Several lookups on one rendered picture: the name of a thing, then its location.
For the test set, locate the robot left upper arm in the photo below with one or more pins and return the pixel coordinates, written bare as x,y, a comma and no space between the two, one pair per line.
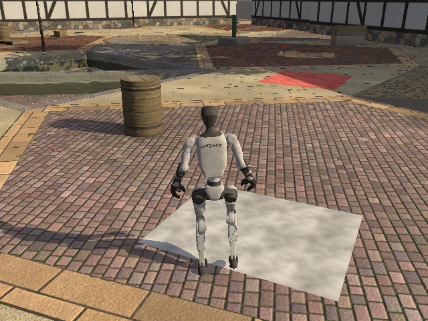
186,153

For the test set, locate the right robot forearm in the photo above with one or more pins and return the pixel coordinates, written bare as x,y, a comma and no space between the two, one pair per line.
247,172

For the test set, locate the robot right foot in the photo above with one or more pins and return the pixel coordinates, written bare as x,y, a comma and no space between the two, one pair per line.
233,262

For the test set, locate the robot right hand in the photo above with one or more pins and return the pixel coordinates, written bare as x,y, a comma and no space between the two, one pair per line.
252,182

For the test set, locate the left robot forearm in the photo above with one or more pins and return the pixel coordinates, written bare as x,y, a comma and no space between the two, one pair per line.
178,177

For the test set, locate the robot right upper arm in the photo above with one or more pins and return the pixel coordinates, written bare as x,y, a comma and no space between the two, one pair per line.
236,149

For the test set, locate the robot left shin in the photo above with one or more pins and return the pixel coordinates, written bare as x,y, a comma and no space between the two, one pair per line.
201,244

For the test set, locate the robot left hand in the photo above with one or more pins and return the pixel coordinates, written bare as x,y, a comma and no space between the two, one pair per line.
173,189

